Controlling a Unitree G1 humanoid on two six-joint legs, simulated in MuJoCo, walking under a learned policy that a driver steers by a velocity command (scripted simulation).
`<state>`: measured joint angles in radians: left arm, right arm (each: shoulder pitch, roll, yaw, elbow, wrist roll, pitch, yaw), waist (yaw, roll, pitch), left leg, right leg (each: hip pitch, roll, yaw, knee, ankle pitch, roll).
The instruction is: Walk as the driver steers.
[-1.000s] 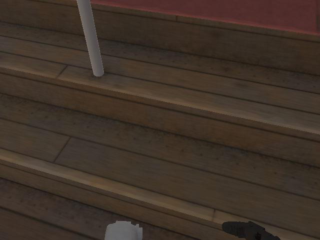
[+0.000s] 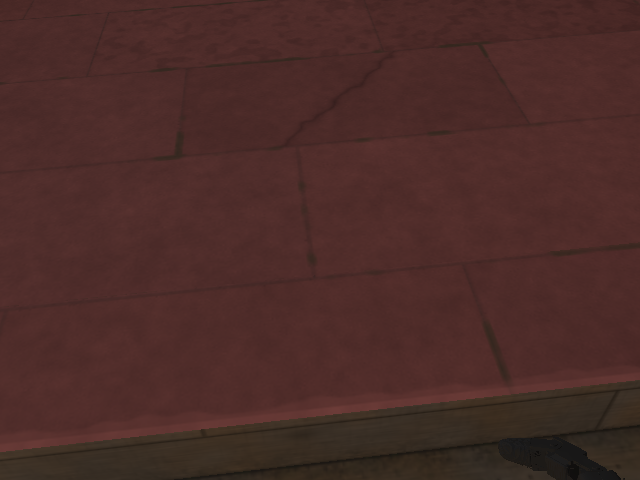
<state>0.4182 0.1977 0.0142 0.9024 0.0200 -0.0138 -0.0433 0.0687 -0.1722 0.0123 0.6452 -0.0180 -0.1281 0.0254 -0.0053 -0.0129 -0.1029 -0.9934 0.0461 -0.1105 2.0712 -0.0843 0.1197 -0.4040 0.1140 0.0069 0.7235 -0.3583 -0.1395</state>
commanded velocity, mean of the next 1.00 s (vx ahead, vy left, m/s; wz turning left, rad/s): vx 0.07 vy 0.00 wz -0.39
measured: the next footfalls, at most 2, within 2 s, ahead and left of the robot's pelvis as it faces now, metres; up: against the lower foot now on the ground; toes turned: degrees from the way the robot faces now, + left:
left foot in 0.28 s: +0.35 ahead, +0.10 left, +0.16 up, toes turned -11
right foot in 0.82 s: +0.18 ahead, -0.18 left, +0.19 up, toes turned -26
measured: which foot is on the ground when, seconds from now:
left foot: up 0.00-0.26, down 0.28-1.00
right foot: down 0.00-0.28, up 0.30-0.80, down 0.82-0.90, up 0.92-0.98, down 1.00-1.00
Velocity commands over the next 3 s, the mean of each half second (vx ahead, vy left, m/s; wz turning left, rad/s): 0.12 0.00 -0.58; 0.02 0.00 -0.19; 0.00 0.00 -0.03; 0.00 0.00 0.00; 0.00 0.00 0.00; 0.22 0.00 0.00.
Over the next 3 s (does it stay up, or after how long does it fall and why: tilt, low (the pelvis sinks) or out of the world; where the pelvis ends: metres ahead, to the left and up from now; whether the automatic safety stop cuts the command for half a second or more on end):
stays up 0.30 -0.08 0.09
